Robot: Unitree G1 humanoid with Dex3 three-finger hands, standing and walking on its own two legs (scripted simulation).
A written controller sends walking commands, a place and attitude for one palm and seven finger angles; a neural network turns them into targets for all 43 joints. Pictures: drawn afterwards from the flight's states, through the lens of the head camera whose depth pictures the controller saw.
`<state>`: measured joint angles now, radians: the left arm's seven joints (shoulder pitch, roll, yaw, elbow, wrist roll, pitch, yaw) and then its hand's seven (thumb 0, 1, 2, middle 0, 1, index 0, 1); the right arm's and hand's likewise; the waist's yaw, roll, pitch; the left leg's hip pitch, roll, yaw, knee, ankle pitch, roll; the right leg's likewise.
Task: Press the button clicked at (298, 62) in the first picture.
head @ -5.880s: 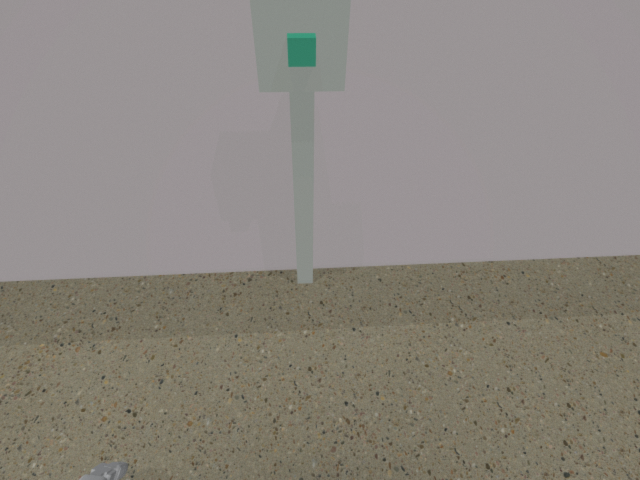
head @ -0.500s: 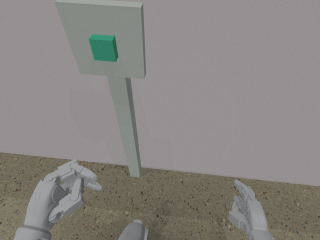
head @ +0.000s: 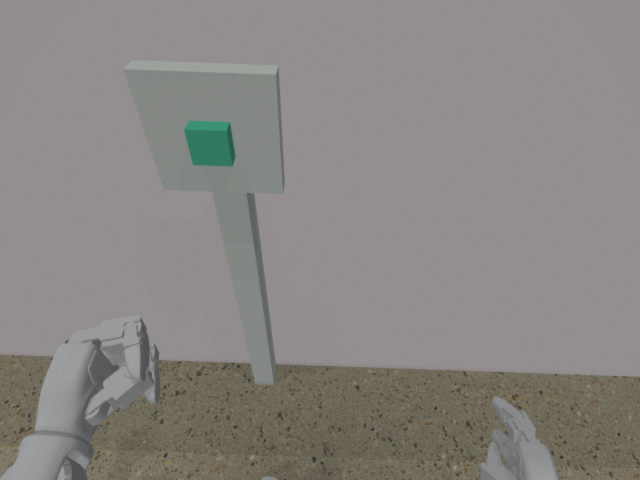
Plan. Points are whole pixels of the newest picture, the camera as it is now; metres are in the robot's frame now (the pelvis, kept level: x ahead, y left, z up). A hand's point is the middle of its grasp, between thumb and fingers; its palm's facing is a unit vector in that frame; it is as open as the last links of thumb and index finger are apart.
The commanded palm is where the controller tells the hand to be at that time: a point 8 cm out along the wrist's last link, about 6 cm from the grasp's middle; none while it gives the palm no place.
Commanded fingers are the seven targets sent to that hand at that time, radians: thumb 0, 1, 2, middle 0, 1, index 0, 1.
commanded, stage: raise the hand and make a fist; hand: left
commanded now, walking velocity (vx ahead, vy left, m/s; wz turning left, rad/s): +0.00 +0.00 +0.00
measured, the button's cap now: (211, 142) +0.52 +0.19 +0.17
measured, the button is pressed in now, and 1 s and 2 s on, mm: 0 0 0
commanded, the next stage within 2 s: aim a knuckle at the button in 0.86 s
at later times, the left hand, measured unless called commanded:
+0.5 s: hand (121, 311) +0.24 +0.21 +0.16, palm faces +0.05 -1.00 -0.08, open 3.1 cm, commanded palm +0.21 +0.26 +0.17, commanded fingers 0.00 0.90 0.90 -1.30 -1.50 -1.30 -1.50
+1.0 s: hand (146, 311) +0.24 +0.19 +0.16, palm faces +0.05 -1.00 -0.07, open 3.1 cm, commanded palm +0.22 +0.24 +0.17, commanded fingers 0.00 0.90 0.90 -1.30 -1.50 -1.30 -1.50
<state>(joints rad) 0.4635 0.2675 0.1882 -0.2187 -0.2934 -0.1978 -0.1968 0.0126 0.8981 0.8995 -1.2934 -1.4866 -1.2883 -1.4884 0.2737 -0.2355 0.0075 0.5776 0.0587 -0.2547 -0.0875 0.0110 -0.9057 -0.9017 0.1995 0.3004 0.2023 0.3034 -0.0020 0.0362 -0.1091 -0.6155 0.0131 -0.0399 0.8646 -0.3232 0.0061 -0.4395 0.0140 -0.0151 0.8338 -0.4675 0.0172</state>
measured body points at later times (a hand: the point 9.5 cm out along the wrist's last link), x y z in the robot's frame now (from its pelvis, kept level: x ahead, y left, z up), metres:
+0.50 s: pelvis +0.01 +0.00 +0.02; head -0.01 -0.01 +0.47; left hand +0.23 +0.27 +0.17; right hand +0.21 -0.22 -0.04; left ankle +0.07 +0.11 -0.70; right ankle -0.02 -0.13 -0.70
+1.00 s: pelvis +0.02 -0.02 +0.02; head -0.01 -0.04 +0.47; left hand +0.23 +0.24 +0.17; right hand +0.21 -0.25 -0.04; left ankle +0.07 +0.11 -0.70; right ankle -0.02 -0.13 -0.70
